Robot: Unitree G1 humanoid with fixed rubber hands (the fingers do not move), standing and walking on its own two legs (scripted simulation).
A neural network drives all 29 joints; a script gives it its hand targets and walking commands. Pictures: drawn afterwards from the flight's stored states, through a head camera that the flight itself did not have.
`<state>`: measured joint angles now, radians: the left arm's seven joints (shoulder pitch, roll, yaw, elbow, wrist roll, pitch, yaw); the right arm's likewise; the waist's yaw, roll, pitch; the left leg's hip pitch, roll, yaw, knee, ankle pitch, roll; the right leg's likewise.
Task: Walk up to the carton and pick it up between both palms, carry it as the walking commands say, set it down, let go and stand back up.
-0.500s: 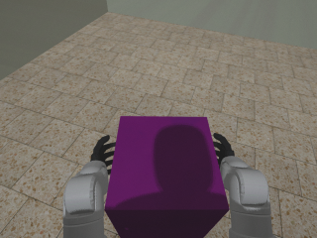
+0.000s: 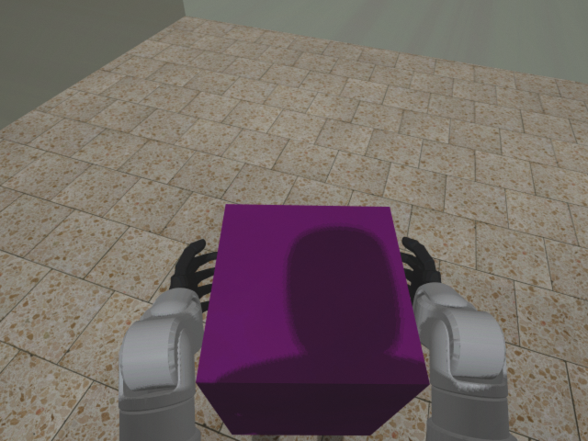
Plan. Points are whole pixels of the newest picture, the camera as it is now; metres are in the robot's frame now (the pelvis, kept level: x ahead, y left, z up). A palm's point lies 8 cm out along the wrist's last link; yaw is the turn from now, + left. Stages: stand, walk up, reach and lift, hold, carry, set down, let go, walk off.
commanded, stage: carry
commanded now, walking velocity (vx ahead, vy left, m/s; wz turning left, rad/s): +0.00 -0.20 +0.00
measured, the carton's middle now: (304, 330) +0.26 +0.00 +0.02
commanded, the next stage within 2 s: none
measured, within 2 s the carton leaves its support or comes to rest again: neither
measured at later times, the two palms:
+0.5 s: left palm (320, 327) +0.23 -0.01 +0.10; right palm (570, 337) +0.21 -0.31 +0.09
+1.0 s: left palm (456, 366) +0.18 -0.16 +0.09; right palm out of the picture +0.17 -0.45 +0.08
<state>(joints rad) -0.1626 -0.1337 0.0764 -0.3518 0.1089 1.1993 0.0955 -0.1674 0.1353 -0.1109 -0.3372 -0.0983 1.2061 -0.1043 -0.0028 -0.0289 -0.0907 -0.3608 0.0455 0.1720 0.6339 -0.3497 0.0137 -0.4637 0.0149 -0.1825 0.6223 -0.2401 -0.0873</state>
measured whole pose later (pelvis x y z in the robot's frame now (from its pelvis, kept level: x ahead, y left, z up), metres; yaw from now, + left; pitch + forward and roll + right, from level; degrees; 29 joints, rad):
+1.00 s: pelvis -0.09 -0.29 +0.01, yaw -1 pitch +4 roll +0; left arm -0.18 -0.14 0.07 -0.31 0.10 1.20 0.10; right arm -0.15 0.13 -0.12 -0.35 -0.12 1.23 -0.10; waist -0.01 0.03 -0.06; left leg -0.51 0.13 0.06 0.95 -0.53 -0.08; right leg -0.39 -0.03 -0.12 0.55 -0.23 -0.04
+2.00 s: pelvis -0.11 -0.33 +0.02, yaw +0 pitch +3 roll +0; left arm -0.17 -0.14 0.09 -0.26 0.11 1.19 0.09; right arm -0.18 0.14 -0.12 -0.25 -0.11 1.20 -0.10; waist 0.00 -0.01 -0.12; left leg -0.24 0.02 0.10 0.49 -0.29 0.01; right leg -0.34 0.01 -0.17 0.46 -0.17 -0.09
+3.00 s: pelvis -0.11 -0.30 +0.02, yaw +0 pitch +3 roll +0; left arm -0.14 -0.13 0.10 -0.15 0.13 1.00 0.06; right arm -0.15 0.13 -0.12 -0.14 -0.13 1.02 -0.08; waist 0.00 -0.01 -0.12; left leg -0.24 -0.01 0.12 0.50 -0.32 0.05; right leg -0.35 -0.01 -0.14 0.48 -0.18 -0.04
